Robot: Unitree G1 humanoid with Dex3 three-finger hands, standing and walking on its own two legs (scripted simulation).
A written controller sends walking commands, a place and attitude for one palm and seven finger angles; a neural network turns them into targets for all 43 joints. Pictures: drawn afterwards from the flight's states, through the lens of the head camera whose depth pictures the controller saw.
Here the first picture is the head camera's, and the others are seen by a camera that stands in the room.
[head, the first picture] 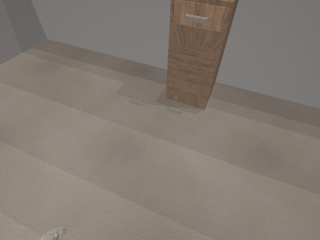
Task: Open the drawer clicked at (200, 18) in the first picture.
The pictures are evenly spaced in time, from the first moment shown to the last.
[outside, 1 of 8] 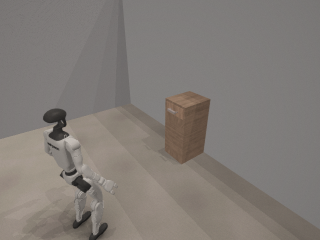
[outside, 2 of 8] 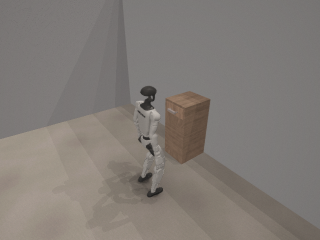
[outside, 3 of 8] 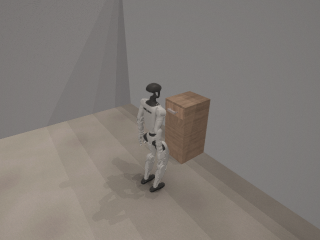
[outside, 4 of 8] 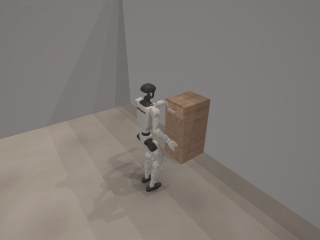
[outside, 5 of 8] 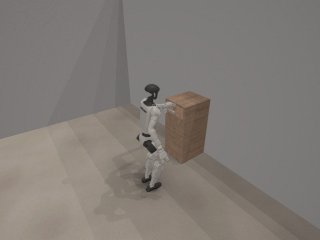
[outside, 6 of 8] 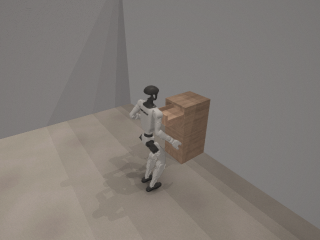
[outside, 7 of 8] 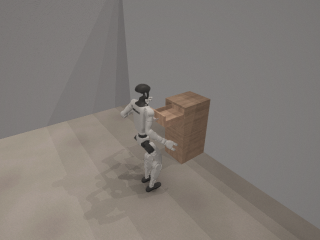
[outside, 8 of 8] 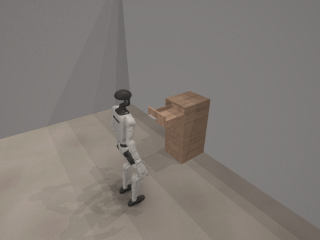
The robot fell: no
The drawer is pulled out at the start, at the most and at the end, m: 0.00 0.30 0.30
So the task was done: yes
